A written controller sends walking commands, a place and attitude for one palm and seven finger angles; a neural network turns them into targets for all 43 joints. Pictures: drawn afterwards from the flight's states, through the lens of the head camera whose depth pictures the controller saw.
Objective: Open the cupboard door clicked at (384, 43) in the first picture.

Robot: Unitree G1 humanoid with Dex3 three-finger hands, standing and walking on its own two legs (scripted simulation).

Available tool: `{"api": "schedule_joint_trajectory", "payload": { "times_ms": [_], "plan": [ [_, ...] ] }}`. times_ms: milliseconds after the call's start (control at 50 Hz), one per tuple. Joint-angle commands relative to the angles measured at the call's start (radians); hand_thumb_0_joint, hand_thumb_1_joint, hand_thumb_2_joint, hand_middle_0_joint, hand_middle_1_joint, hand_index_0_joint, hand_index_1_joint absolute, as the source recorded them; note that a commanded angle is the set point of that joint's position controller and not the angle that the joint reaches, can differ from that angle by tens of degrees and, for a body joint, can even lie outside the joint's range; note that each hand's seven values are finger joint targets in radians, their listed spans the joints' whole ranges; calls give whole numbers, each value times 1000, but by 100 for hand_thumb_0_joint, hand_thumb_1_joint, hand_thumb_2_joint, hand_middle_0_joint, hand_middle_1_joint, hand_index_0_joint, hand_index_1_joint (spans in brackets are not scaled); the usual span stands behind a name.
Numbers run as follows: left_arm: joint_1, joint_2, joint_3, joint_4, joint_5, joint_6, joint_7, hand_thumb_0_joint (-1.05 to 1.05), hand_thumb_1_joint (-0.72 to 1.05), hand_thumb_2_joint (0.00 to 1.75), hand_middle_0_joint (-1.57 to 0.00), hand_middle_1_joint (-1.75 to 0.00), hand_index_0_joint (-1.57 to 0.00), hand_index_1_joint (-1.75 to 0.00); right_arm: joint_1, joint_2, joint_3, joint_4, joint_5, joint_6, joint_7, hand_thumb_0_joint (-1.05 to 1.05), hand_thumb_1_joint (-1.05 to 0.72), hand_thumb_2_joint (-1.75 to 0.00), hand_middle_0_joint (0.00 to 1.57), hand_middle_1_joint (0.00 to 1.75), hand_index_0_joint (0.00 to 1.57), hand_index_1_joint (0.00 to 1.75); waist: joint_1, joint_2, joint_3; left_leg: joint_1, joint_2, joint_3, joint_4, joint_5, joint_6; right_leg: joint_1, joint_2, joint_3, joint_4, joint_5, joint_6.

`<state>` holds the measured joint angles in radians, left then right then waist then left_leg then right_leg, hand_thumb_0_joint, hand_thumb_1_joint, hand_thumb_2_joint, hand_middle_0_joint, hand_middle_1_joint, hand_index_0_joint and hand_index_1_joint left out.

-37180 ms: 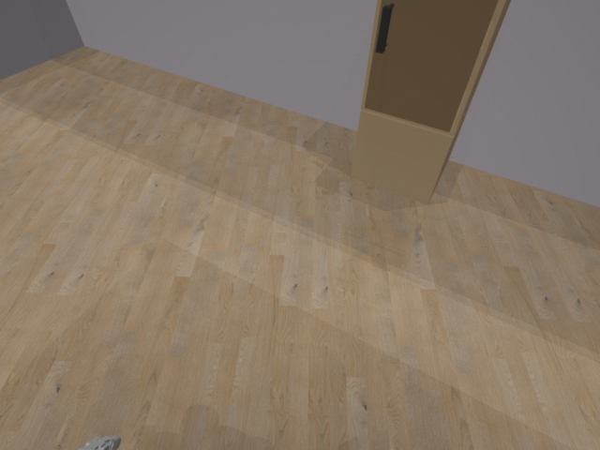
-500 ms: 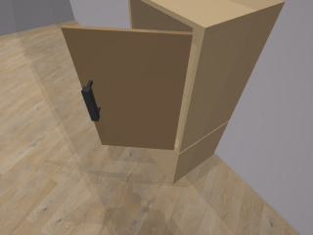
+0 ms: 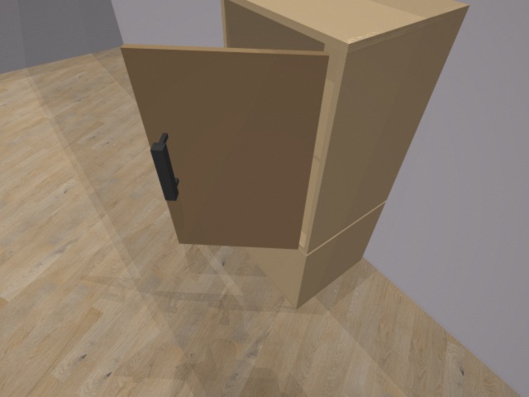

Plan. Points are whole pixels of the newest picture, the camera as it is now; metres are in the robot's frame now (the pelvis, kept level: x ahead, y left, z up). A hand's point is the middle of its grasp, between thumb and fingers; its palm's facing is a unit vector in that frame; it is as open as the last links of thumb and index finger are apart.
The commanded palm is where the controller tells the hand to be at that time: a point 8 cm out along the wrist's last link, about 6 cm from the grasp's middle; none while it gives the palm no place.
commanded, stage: look again from close up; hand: left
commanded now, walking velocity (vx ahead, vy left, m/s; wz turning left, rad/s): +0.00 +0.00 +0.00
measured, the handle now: (168, 167) +0.58 +0.26 -0.01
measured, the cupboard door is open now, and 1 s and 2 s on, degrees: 50 50 50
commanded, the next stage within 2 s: shuffle to correct the standing spot in 0.16 s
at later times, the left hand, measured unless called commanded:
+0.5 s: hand out of the picture -0.05 +0.18 -0.19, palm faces +0.11 -0.99 -0.11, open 7.4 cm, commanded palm none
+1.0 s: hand out of the picture +0.07 +0.23 -0.18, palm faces +0.04 -0.98 -0.20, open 7.3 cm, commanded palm none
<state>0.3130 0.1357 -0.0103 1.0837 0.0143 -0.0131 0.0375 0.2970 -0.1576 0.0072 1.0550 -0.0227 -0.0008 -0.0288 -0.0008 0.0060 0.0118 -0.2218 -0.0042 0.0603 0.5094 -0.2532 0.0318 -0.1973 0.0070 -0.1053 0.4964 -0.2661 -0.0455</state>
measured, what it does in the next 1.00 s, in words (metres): steps on the spot: right foot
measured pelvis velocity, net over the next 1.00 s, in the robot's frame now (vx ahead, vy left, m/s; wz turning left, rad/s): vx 0.02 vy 0.05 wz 0.01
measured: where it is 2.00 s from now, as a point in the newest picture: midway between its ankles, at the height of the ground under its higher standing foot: outside the picture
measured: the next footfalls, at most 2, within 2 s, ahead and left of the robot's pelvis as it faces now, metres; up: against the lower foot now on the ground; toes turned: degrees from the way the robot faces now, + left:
right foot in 0.98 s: +0.07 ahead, -0.11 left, +0.00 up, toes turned -1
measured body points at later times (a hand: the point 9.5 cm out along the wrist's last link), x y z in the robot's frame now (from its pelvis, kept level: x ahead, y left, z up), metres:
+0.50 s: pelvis +0.00 +0.03 +0.00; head +0.00 +0.05 +0.44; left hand -0.05 +0.23 -0.17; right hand -0.01 -0.18 -0.16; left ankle +0.02 +0.10 -0.74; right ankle +0.01 -0.09 -0.74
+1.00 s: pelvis +0.02 +0.05 +0.00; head +0.04 +0.06 +0.45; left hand +0.07 +0.28 -0.16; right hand +0.01 -0.16 -0.16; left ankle +0.02 +0.10 -0.74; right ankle +0.03 -0.10 -0.74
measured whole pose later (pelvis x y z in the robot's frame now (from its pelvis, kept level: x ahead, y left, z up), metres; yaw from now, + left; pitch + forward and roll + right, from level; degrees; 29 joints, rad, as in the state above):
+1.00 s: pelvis +0.02 +0.05 +0.00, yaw +1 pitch -1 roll +0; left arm 0.21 0.17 0.02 1.03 0.01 0.01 0.05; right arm 0.31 -0.10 0.00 1.10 -0.01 -0.01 -0.04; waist -0.01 -0.03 0.05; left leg -0.21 -0.06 0.11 0.51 -0.29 0.10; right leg -0.23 -0.06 -0.01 0.50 -0.25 0.01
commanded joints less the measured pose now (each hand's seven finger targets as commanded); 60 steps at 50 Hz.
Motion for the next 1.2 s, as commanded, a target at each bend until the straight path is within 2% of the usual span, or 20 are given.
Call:
{"api": "schedule_joint_trajectory", "payload": {
  "times_ms": [0,240,300,420,480,500,520,540,560,620,660,700,880,920,940,960,980,1000,1060,1180],
  "plan": [
    [56,93,19,-49,3,-5,1,0,90,90,-20,-30,-20,-30,59,-80,-14,-36,-2,-19,2,0,-90,-90,20,30,20,30,1,12,112,-133,98,-158,-186,-135,26,-59,-107,136,-132,-135,-13],
    [105,62,14,-29,2,-6,-1,0,90,90,-20,-30,-20,-30,88,-69,-10,-1,5,-31,-1,0,-90,-90,20,30,20,30,11,8,80,-152,112,-197,-235,-133,36,0,-107,112,-92,-5,-5],
    [127,70,20,-24,10,-8,-2,0,90,90,-20,-30,-20,-30,93,-70,-14,6,3,-22,2,0,-90,-90,20,30,20,30,17,-16,81,-167,95,-167,-203,-233,40,0,-115,119,-98,-141,-14],
    [161,121,55,-30,7,-11,3,0,90,90,-20,-30,-20,-30,96,-31,-13,-14,-4,-14,13,0,-90,-90,20,30,20,30,14,-135,112,-215,9,-22,94,-129,9,-47,-287,338,-264,-391,-105],
    [116,118,62,-45,10,-9,1,0,90,90,-20,-30,-20,-30,142,-18,-14,-6,-2,-23,18,0,-90,-90,20,30,20,30,-17,-71,128,-71,21,-10,6,-106,10,-163,-248,231,-199,-322,-89],
    [103,101,60,-50,14,-4,-1,0,90,90,-20,-30,-20,-30,171,-26,-18,6,-1,-26,17,0,-90,-90,20,30,20,30,-26,0,142,-37,33,-38,-53,-124,16,-192,-189,160,-121,-293,-68],
    [93,72,51,-52,13,3,-4,0,90,90,-20,-30,-20,-30,199,-54,-20,16,-2,-30,13,0,-90,-90,20,30,20,30,-34,107,153,-19,105,-160,-151,-152,42,-238,-114,78,5,-251,-33],
    [83,31,40,-62,16,5,-6,0,90,90,-20,-30,-20,-30,244,-92,-26,24,-4,-36,3,0,-90,-90,20,30,20,30,-46,218,146,37,233,-353,-279,-118,90,-300,-42,-9,190,-190,4],
    [60,27,29,-72,18,2,-4,0,90,90,-20,-30,-20,-30,255,-93,-22,27,-4,-39,-11,0,-90,-90,20,30,20,30,-46,177,149,107,293,-443,-313,79,138,-384,-35,29,319,-244,11],
    [63,7,23,-45,2,-8,-4,0,90,90,-20,-30,-20,-30,165,-58,-4,13,3,-61,-25,0,-90,-90,20,30,20,30,1,14,30,153,295,-281,-195,705,192,-280,-99,102,332,-183,32],
    [75,0,19,-30,-2,6,1,0,90,90,-20,-30,-20,-30,129,-65,-4,14,11,-64,-30,0,-90,-90,20,30,20,30,12,58,-7,134,247,-183,-172,850,155,-170,-86,88,253,-101,51],
    [64,14,22,-29,-3,17,3,0,90,90,-20,-30,-20,-30,121,-62,-8,19,15,-60,-35,0,-90,-90,20,30,20,30,11,52,5,133,237,-166,-170,862,128,-144,-74,77,206,-70,55],
    [-19,46,44,-68,1,34,3,0,90,90,-20,-30,-20,-30,80,-73,-43,29,4,-31,-32,0,-90,-90,20,30,20,30,4,54,28,69,250,-195,-149,623,132,-78,-65,82,91,-46,52],
    [4,56,42,-63,1,22,4,0,90,90,-20,-30,-20,-30,59,-60,-40,26,7,-31,-27,0,-90,-90,20,30,20,30,18,38,19,28,200,-177,-115,473,87,-2,-75,110,-47,89,42],
    [58,108,29,-29,11,13,38,0,90,90,-20,-30,-20,-30,12,-147,-42,-40,33,-31,-16,0,-90,-90,20,30,20,30,18,0,-23,72,193,-149,3,699,27,-37,-96,107,-38,198,48],
    [26,116,23,-79,-3,9,34,0,90,90,-20,-30,-20,-30,20,-102,-36,-66,16,-29,-4,0,-90,-90,20,30,20,30,11,-9,-52,4,137,-148,-55,225,0,-16,-109,151,-45,27,14],
    [-21,128,20,-99,1,16,25,0,90,90,-20,-30,-20,-30,15,-90,-33,-84,12,-28,3,0,-90,-90,20,30,20,30,-2,90,3,-54,127,-181,-144,23,-3,-64,-101,132,-12,-61,6],
    [-13,126,22,-100,8,7,17,0,90,90,-20,-30,-20,-30,10,-97,-35,-83,1,-31,8,0,-90,-90,20,30,20,30,5,172,-19,-45,124,-186,-136,167,7,-47,-72,117,46,20,10],
    [-1,108,12,-81,-2,-7,11,0,90,90,-20,-30,-20,-30,36,-110,-32,-83,7,-41,-2,0,-90,-90,20,30,20,30,-1,39,-38,19,141,-169,-123,274,34,-22,-72,123,5,69,8],
    [-14,132,5,-77,1,-11,-1,0,90,90,-20,-30,-20,-30,13,-121,-27,-81,8,-25,10,0,-90,-90,20,30,20,30,-16,-36,104,-42,91,-128,-185,-98,18,-97,-101,200,-114,-63,-4]
  ]
}}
